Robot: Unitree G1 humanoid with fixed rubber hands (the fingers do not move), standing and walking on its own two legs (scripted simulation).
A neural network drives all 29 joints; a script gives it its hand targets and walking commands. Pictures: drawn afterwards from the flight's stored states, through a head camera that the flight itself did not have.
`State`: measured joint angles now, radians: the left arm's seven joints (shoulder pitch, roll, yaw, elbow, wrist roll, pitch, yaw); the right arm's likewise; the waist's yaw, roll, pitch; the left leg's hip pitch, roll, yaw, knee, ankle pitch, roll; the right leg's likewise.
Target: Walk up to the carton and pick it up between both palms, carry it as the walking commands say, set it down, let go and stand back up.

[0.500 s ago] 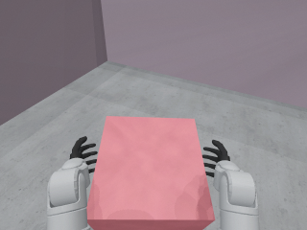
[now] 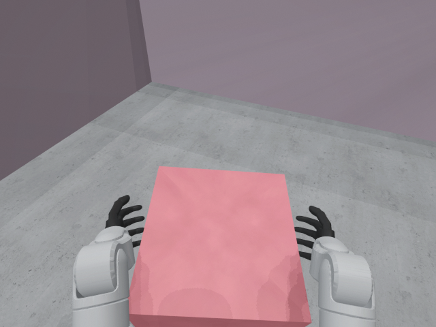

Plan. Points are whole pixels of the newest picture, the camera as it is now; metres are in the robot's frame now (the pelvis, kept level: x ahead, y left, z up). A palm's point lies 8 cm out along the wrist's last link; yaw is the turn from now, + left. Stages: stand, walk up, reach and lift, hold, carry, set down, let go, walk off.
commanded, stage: carry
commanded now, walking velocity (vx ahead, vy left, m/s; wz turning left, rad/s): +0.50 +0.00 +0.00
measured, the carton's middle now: (217, 247) +0.31 +0.00 +0.00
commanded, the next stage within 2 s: none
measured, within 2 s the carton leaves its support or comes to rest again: neither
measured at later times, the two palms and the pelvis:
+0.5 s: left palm (133, 192) +0.39 +0.17 +0.07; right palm (298, 197) +0.38 -0.18 +0.06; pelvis +0.11 -0.01 +0.01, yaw +1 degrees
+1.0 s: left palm (152, 179) +0.41 +0.14 +0.09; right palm (312, 182) +0.42 -0.21 +0.07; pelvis +0.15 -0.05 -0.01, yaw +2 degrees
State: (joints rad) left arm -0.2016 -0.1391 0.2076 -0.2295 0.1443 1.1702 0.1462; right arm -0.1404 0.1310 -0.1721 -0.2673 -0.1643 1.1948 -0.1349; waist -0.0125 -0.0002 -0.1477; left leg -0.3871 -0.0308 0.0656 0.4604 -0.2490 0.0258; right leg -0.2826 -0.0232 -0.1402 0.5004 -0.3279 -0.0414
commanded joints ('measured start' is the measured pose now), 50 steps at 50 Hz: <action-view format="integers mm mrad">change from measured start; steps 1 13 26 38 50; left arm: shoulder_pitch -529 -512 -423 -348 -416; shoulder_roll -895 -880 -914 -828 -843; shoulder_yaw -764 -736 -761 -743 -714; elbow -14 3 -148 -58 -33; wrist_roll -471 -441 -478 -397 -432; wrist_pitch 21 11 -38 -6 -7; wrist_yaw -373 -375 -363 -375 -371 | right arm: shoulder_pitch -640 -551 -597 -448 -548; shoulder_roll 921 912 921 825 879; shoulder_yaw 755 749 819 773 756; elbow -48 -7 -266 -115 -62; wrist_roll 527 496 531 463 484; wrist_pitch -14 -28 -68 -39 -34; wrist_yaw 385 373 336 366 363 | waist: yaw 6 -8 19 -13 10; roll -110 136 -109 -101 -59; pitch -129 -283 -365 -223 -288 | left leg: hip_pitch -71 661 372 162 194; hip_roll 44 321 118 143 155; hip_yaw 43 -188 44 17 11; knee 100 73 -73 -50 74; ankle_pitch -47 1005 624 25 41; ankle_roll -16 116 -14 -50 -61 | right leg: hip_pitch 182 -262 191 175 168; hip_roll -249 -69 -151 -203 -154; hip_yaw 287 8 39 140 127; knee -283 126 171 -42 -26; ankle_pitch -161 12 856 754 554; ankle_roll -80 76 49 -22 -14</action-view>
